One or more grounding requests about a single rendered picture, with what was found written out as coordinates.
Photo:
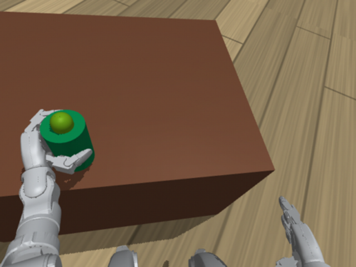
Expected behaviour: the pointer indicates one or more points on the bottle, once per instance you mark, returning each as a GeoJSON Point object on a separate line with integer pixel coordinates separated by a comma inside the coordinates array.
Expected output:
{"type": "Point", "coordinates": [66, 133]}

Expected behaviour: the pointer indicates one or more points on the left robot hand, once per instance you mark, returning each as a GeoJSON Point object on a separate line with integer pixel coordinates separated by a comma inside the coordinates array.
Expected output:
{"type": "Point", "coordinates": [35, 152]}

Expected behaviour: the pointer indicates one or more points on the left robot arm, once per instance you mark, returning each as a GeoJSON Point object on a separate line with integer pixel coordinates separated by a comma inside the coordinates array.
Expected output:
{"type": "Point", "coordinates": [36, 243]}

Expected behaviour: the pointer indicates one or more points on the right robot hand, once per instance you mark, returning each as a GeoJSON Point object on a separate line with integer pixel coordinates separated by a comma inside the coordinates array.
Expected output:
{"type": "Point", "coordinates": [305, 248]}

